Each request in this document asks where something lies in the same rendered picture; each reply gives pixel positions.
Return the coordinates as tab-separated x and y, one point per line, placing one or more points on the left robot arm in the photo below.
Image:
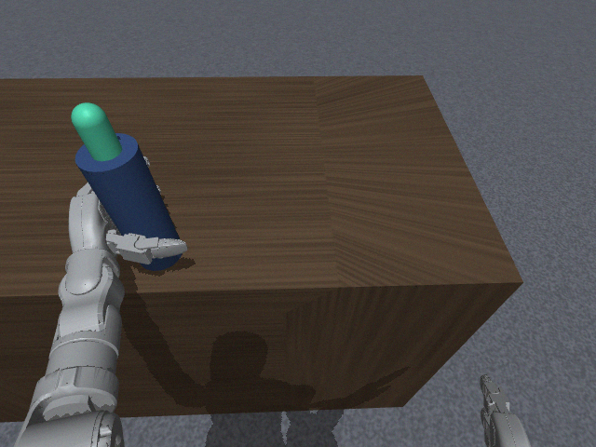
73	403

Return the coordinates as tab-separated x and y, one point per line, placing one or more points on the right robot hand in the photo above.
501	427

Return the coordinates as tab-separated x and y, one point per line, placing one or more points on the left robot hand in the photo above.
91	227

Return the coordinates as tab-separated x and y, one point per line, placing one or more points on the bottle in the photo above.
115	169

